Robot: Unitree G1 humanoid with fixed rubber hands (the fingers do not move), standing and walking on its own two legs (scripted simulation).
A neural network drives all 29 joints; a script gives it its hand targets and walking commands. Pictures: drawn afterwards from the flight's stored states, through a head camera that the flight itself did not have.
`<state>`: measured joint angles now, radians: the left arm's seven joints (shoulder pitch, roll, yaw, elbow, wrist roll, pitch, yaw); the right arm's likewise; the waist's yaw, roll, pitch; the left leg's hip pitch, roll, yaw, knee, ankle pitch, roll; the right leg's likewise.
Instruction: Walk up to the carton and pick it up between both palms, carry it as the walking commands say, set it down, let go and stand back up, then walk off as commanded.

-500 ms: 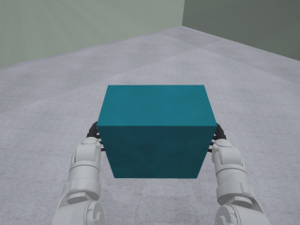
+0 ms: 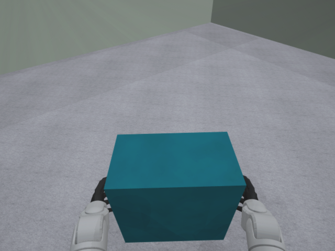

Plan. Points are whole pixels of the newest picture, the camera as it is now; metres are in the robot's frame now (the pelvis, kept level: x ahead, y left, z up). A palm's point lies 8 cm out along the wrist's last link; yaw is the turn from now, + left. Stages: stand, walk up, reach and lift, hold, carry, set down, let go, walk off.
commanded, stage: set down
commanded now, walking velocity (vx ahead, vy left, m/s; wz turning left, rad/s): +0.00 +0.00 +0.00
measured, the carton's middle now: (173, 190) +0.30 +0.04 -0.04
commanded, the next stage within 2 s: none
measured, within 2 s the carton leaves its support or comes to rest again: neither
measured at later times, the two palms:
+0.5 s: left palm (101, 212) +0.22 +0.23 -0.06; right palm (238, 215) +0.27 -0.14 -0.07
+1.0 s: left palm (115, 216) +0.26 +0.22 -0.16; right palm (232, 217) +0.30 -0.14 -0.16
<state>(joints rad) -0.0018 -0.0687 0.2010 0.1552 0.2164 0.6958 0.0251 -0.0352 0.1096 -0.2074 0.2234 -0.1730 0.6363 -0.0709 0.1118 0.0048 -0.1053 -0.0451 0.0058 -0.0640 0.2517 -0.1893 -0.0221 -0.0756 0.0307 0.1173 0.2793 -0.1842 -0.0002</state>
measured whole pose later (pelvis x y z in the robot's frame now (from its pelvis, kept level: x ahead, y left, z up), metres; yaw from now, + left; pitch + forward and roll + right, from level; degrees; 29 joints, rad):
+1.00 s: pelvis -0.09 +0.01 -0.10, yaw +1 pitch +32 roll +1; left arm -0.53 -0.03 0.36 0.54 0.14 0.34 0.12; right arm -0.60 -0.02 -0.33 0.64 -0.15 0.34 -0.09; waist 0.06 -0.04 -0.21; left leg -1.24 -0.05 -0.05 0.98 -0.31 -0.02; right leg -1.25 0.06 0.14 0.98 -0.30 0.05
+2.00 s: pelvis -0.13 +0.01 -0.25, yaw +2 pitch +45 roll -2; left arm -0.87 0.12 0.31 0.70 0.00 0.34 0.18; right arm -0.93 -0.14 -0.28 0.77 -0.05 0.33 -0.16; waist 0.06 -0.03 -0.17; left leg -1.92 -0.10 -0.08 1.60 -0.45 -0.04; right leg -1.91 0.09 0.09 1.58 -0.46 0.07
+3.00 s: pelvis -0.16 +0.00 -0.37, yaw +3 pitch +30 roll +1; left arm -1.27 0.30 0.28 0.64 -0.09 0.37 0.19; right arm -1.33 -0.30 -0.16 0.69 0.13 0.39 -0.25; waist 0.05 -0.05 0.53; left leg -2.03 -0.08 -0.04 2.05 -0.55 -0.06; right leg -2.03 0.13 0.09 2.06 -0.56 0.09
